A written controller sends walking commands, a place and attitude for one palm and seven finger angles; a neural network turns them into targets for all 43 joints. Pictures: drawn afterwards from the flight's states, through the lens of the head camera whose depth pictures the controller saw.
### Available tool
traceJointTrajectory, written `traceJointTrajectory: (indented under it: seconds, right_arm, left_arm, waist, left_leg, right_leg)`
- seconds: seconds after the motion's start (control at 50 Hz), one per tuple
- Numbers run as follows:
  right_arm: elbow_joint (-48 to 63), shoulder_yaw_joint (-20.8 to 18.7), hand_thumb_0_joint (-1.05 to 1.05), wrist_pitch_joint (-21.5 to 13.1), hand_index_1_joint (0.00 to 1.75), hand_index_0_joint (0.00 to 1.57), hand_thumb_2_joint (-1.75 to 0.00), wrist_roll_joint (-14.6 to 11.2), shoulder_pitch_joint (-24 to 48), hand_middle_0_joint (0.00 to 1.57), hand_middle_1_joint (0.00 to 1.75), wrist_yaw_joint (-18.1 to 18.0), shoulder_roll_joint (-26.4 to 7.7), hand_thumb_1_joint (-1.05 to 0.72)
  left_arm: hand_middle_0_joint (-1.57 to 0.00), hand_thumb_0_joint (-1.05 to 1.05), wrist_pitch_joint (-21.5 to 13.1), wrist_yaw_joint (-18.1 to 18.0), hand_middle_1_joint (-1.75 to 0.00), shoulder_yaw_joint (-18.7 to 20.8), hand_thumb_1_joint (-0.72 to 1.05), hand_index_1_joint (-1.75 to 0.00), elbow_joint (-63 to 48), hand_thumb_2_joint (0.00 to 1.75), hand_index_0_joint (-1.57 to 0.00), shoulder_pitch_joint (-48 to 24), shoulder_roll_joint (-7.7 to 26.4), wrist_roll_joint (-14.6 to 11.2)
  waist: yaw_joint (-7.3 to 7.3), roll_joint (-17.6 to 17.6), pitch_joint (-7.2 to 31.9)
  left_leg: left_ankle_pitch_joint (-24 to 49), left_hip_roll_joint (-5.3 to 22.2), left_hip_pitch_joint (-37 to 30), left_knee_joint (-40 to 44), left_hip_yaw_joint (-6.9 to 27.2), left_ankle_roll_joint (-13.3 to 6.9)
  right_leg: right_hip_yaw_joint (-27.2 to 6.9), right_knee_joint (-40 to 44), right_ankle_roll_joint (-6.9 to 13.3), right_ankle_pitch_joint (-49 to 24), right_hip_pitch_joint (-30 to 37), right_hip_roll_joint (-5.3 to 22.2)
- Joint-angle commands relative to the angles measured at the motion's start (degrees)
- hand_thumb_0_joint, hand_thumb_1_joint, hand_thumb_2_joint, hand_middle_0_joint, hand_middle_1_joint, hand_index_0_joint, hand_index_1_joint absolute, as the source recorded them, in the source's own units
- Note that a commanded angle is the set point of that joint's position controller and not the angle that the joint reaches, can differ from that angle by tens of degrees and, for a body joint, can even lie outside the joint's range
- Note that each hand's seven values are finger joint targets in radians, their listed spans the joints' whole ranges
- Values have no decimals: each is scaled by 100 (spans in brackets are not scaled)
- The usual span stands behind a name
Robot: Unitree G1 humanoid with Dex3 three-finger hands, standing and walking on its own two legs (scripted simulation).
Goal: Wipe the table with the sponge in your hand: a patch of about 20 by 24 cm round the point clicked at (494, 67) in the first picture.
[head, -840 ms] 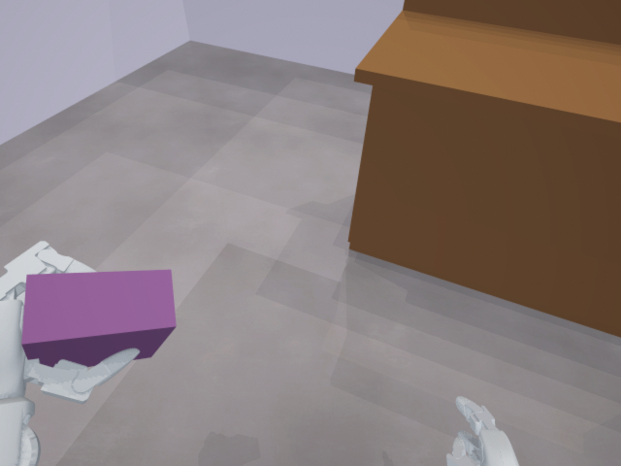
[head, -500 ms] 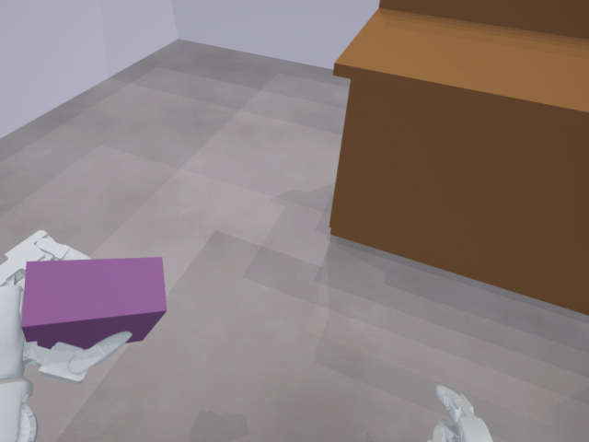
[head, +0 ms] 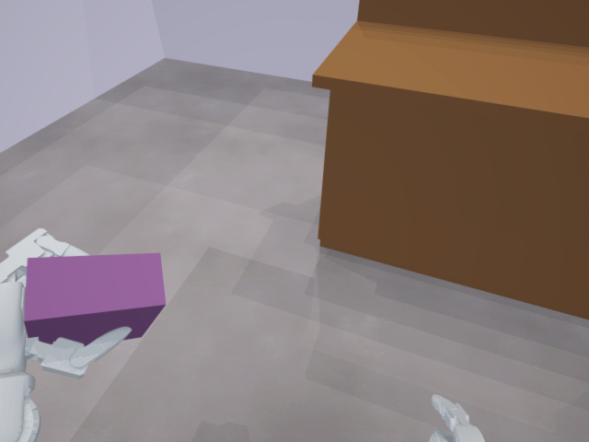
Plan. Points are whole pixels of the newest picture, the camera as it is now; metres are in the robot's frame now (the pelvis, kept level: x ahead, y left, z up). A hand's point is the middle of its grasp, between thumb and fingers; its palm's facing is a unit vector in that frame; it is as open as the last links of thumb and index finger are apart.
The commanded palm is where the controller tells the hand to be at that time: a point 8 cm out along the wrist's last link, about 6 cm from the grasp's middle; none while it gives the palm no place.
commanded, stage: walk to a spot facing it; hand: left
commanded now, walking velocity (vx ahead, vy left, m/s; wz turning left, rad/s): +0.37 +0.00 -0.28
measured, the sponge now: (113, 302) +0.22 +0.22 +0.15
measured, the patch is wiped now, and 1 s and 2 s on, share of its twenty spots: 0.00 0.00 0.00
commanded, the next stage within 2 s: turn to face it in 0.92 s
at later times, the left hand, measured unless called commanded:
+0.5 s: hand (189, 186) +0.39 +0.18 +0.18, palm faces +0.21 -0.86 -0.46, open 9.8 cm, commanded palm +0.34 +0.23 +0.19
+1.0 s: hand (243, 127) +0.52 +0.13 +0.19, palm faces +0.29 -0.83 -0.48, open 9.8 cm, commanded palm +0.48 +0.17 +0.19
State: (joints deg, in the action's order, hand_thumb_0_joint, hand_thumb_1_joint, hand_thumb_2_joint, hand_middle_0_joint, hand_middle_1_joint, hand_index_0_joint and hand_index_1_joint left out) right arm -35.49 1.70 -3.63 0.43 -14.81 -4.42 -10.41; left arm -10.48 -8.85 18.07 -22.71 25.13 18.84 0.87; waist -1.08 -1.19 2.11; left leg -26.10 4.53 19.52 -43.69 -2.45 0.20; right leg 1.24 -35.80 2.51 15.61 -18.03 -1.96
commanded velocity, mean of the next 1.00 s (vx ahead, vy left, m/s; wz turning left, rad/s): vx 0.32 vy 0.00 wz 0.07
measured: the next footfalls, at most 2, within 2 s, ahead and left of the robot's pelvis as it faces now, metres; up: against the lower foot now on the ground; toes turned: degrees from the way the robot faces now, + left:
left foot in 0.20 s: +0.11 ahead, +0.13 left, +0.00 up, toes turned +4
right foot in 0.58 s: +0.26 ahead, -0.16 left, +0.00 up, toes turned -22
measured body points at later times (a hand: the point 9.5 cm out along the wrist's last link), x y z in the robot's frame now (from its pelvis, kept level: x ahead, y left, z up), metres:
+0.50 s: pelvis +0.13 -0.01 +0.01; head +0.15 -0.01 +0.46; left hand +0.37 +0.22 +0.20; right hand +0.23 -0.24 -0.09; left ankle +0.07 +0.13 -0.72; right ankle +0.18 -0.14 -0.69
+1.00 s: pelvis +0.28 -0.08 +0.01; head +0.30 -0.09 +0.46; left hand +0.50 +0.17 +0.22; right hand +0.39 -0.36 -0.08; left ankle +0.42 +0.05 -0.68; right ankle +0.23 -0.14 -0.72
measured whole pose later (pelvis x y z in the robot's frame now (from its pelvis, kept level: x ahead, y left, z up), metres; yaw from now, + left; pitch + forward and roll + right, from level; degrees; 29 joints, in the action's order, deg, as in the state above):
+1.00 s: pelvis +0.28 -0.08 +0.01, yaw -7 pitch -1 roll +2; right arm -34.0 -3.0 -0.6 -0.2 -14.2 -3.8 -14.3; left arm -13.0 -8.6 22.1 -29.7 29.7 22.4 -0.7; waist 0.4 0.7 -3.3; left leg -12.7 6.7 31.8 -45.3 -8.7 0.6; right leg 14.1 -28.1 2.9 20.3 -6.7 3.7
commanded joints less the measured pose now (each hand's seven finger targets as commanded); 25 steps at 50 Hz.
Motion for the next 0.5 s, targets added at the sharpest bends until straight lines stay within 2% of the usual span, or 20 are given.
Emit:
traceJointTrajectory:
  seconds: [0.0, 0.04, 0.06, 0.08, 0.1, 0.12, 0.14, 0.16, 0.18, 0.2, 0.22, 0.24, 0.26, 0.28, 0.3, 0.34, 0.4, 0.44, 0.48]
  right_arm:
    - [927, -256, 0, -334, 30, 20, -90, 33, 805, 20, 30, 23, -708, -90]
    - [896, -228, 0, -225, 30, 20, -90, 36, 814, 20, 30, 36, -698, -90]
    - [919, -193, 0, -201, 30, 20, -90, 40, 879, 20, 30, 18, -626, -90]
    - [942, -206, 0, -196, 30, 20, -90, 45, 878, 20, 30, 11, -631, -90]
    - [947, -198, 0, -186, 30, 20, -90, 62, 846, 20, 30, -5, -607, -90]
    - [965, -213, 0, -182, 30, 20, -90, 63, 769, 20, 30, -15, -606, -90]
    - [1006, -254, 0, -203, 30, 20, -90, 46, 711, 20, 30, -45, -666, -90]
    - [1042, -278, 0, -224, 30, 20, -90, 21, 634, 20, 30, -88, -699, -90]
    - [1057, -338, 0, -214, 30, 20, -90, 23, 607, 20, 30, -105, -875, -90]
    - [1106, -362, 0, -203, 30, 20, -90, -28, 638, 20, 30, -73, -856, -90]
    - [1012, -339, 0, -240, 30, 20, -90, -19, 685, 20, 30, -46, -775, -90]
    - [954, -313, 0, -314, 30, 20, -90, 45, 716, 20, 30, -42, -712, -90]
    - [902, -325, 0, -343, 30, 20, -90, 31, 626, 20, 30, -4, -719, -90]
    - [846, -352, 0, -369, 30, 20, -90, -10, 571, 20, 30, 18, -754, -90]
    - [807, -371, 0, -384, 30, 20, -90, -20, 546, 20, 30, 29, -788, -90]
    - [830, -391, 0, -413, 30, 20, -90, -28, 533, 20, 30, 28, -814, -90]
    - [862, -384, 0, -440, 30, 20, -90, 7, 478, 20, 30, 52, -766, -90]
    - [902, -385, 0, -470, 30, 20, -90, 37, 538, 20, 30, 52, -774, -90]
    - [909, -365, 0, -469, 30, 20, -90, 38, 619, 20, 30, 53, -695, -90]
  left_arm:
    - [-120, 0, -450, -146, -160, 575, 10, -160, -1339, 130, -120, -863, 1139, -44]
    - [-120, 0, -504, -136, -160, 751, 10, -160, -1603, 130, -120, -813, 1347, -48]
    - [-120, 0, -554, -131, -160, 772, 10, -160, -1638, 130, -120, -717, 1320, -79]
    - [-120, 0, -584, -142, -160, 854, 10, -160, -1714, 130, -120, -660, 1349, -99]
    - [-120, 0, -580, -156, -160, 890, 10, -160, -1683, 130, -120, -512, 1328, -118]
    - [-120, 0, -568, -167, -160, 850, 10, -160, -1709, 130, -120, -474, 1245, -145]
    - [-120, 0, -567, -170, -160, 789, 10, -160, -1748, 130, -120, -359, 1156, -160]
    - [-120, 0, -602, -164, -160, 769, 10, -160, -1809, 130, -120, -375, 1113, -186]
    - [-120, 0, -639, -174, -160, 784, 10, -160, -1867, 130, -120, -328, 1044, -216]
    - [-120, 0, -692, -189, -160, 718, 10, -160, -2055, 130, -120, -307, 1022, -185]
    - [-120, 0, -686, -183, -160, 815, 10, -160, -1826, 130, -120, -360, 1209, -104]
    - [-120, 0, -655, -149, -160, 904, 10, -160, -1700, 130, -120, -376, 1310, -102]
    - [-120, 0, -615, -116, -160, 639, 10, -160, -1723, 130, -120, -443, 1035, -81]
    - [-120, 0, -587, -100, -160, 520, 10, -160, -1757, 130, -120, -452, 938, -62]
    - [-120, 0, -551, -86, -160, 463, 10, -160, -1767, 130, -120, -458, 900, -54]
    - [-120, 0, -485, -70, -160, 532, 10, -160, -1820, 130, -120, -419, 951, -34]
    - [-120, 0, -446, -33, -160, 595, 10, -160, -1877, 130, -120, -344, 980, -39]
    - [-120, 0, -469, -40, -160, 814, 10, -160, -1991, 130, -120, -408, 1237, -28]
    - [-120, 0, -508, -32, -160, 993, 10, -160, -1888, 130, -120, -267, 1343, -101]
  waist:
    - [101, 726, -215]
    - [94, 605, 17]
    - [83, 787, 62]
    - [58, 843, 180]
    - [60, 734, 280]
    - [113, 605, 351]
    - [157, 328, 456]
    - [194, -49, 471]
    - [226, -987, 510]
    - [204, -1763, 444]
    - [232, -1489, 213]
    - [227, -1399, -12]
    - [297, -1046, -291]
    - [265, -914, -331]
    - [233, -855, -309]
    - [186, -951, -261]
    - [247, -1243, -286]
    - [266, -1474, -208]
    - [195, -1302, 7]
  left_leg:
    - [-225, -39, 1698, -1415, 229, 36]
    - [27, 40, 1082, -628, 40, 49]
    - [158, 10, 770, -133, -101, 36]
    - [272, -38, 383, 344, -220, 18]
    - [504, -176, -25, 780, -402, 15]
    - [815, -270, -469, 1270, -532, 26]
    - [1012, -216, -936, 1710, -567, 9]
    - [1011, 25, -1576, 2088, -326, -103]
    - [594, 845, -2197, 2582, 902, -432]
    - [940, 1864, -2751, 2761, 2094, -928]
    - [438, 2174, -2275, 3084, 2429, -1122]
    - [265, 2235, -1963, 3144, 2532, -1196]
    - [652, 2194, -1808, 3093, 2253, -1221]
    - [1261, 2038, -1950, 2946, 1701, -1148]
    - [1696, 1875, -1982, 2845, 1185, -1052]
    - [2140, 1579, -1886, 2740, 341, -845]
    - [2627, 1379, -1638, 2789, -240, -672]
    - [3039, 1340, -1685, 2675, -503, -607]
    - [3696, 1364, -1580, 2035, -677, -613]
  right_leg:
    - [-3494, 2353, 1319, 1776, 689, 2000]
    - [-2444, 2065, 1152, 871, 584, 1670]
    - [-2047, 1965, 1052, 485, 529, 1511]
    - [-1841, 1845, 989, 284, 508, 1414]
    - [-1662, 1723, 885, 242, 474, 1238]
    - [-1491, 1546, 757, 352, 409, 1091]
    - [-1234, 1202, 590, 305, 362, 931]
    - [-1095, 532, 386, 191, -32, 667]
    - [-617, -554, 103, 417, -800, 218]
    - [21, -1732, -132, 1581, -1843, 16]
    - [-69, -2554, -123, 1618, -2050, 197]
    - [-237, -2832, -149, 1416, -2215, 427]
    - [-201, -2932, -179, 1213, -2356, 580]
    - [-83, -2918, -219, 1007, -2510, 650]
    - [69, -2765, -263, 805, -2483, 672]
    - [381, -2209, -308, 496, -2175, 679]
    - [823, -1279, -319, 133, -1527, 559]
    - [1072, -773, -311, -43, -1198, 448]
    - [1312, 22, -240, -65, -356, 197]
